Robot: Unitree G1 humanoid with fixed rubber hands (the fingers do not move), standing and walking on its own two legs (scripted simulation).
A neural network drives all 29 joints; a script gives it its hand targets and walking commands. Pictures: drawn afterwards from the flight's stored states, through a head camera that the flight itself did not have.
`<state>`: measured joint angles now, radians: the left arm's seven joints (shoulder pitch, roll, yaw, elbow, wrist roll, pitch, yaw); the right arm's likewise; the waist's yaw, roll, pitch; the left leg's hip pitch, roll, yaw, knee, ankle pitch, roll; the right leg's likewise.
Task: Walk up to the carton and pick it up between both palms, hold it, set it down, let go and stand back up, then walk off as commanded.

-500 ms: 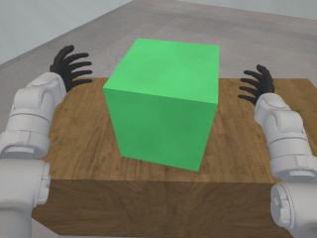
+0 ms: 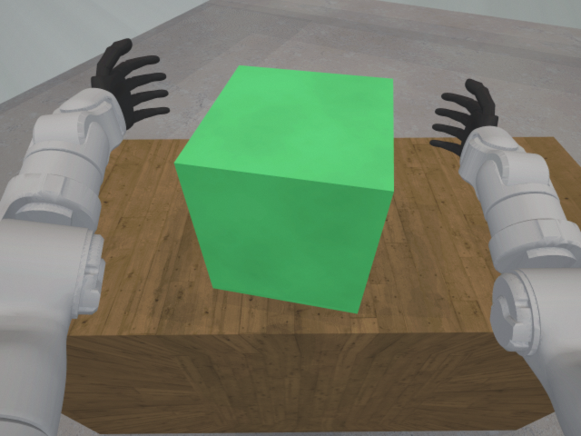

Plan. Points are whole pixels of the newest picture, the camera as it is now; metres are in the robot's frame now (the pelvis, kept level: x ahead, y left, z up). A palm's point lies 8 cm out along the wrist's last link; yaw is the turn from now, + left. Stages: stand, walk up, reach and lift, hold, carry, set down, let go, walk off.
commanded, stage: reach and lift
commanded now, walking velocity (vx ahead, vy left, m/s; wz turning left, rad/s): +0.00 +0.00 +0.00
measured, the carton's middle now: (298, 189) +0.48 -0.01 +0.07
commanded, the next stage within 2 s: none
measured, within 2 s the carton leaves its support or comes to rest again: neither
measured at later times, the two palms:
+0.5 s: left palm (149, 149) +0.47 +0.21 +0.17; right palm (442, 172) +0.43 -0.21 +0.14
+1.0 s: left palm (166, 167) +0.48 +0.20 +0.13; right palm (427, 188) +0.44 -0.21 +0.10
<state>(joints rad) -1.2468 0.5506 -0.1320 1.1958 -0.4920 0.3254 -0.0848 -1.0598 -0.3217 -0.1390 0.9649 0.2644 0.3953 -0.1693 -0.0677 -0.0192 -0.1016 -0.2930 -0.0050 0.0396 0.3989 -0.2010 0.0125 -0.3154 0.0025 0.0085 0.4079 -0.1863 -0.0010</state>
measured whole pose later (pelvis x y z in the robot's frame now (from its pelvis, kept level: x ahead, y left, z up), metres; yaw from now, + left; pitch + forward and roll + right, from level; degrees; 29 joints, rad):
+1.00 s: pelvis +0.00 +0.00 -0.01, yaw +0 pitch +16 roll -1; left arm -1.20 0.39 -0.17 1.43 -0.35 -0.05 -0.06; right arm -1.02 -0.22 -0.14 1.21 0.26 0.02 -0.17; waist -0.08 -0.02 -0.16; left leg -0.54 0.00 0.02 0.46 -0.20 0.01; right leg -0.53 0.01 -0.01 0.41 -0.16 0.00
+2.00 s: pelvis +0.00 +0.01 -0.01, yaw +0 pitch +17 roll -1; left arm -1.20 0.30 -0.17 1.43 -0.23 -0.06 -0.02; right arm -1.02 -0.14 -0.27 1.20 0.16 0.01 -0.22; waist -0.08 -0.02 -0.18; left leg -0.56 0.01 0.02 0.48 -0.21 0.02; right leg -0.54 0.01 -0.01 0.41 -0.15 0.00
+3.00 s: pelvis -0.01 -0.01 +0.00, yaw +1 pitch +13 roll +1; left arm -1.16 0.23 0.16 1.44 0.14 -0.22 -0.07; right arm -0.84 -0.02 -0.58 1.05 -0.19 -0.21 -0.15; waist -0.08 -0.02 -0.18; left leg -0.45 0.00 0.03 0.38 -0.15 0.01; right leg -0.48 0.00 -0.01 0.41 -0.15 0.00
